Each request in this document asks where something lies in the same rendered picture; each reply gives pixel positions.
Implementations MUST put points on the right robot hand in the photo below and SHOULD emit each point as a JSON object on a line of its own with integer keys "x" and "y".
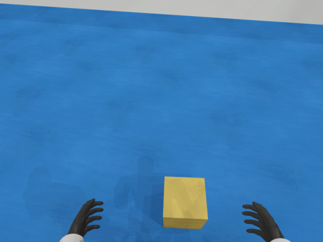
{"x": 269, "y": 229}

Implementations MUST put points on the left robot hand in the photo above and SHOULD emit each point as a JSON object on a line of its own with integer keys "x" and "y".
{"x": 79, "y": 225}

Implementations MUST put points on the carton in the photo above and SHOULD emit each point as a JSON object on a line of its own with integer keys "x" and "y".
{"x": 184, "y": 203}

